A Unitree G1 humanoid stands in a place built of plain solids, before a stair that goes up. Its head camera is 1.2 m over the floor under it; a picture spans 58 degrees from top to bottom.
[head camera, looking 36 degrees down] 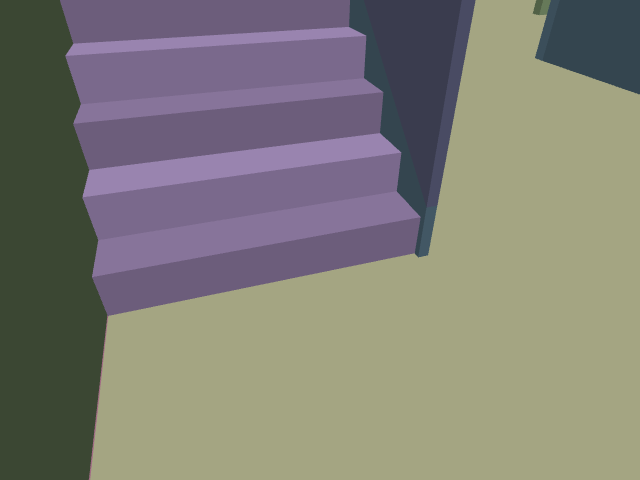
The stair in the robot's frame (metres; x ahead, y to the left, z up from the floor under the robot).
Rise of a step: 0.20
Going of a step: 0.23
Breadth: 1.30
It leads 17 degrees to the left of straight ahead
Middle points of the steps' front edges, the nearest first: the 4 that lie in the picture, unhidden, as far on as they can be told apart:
1.35 0.19 0.20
1.58 0.26 0.39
1.80 0.33 0.59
2.02 0.40 0.78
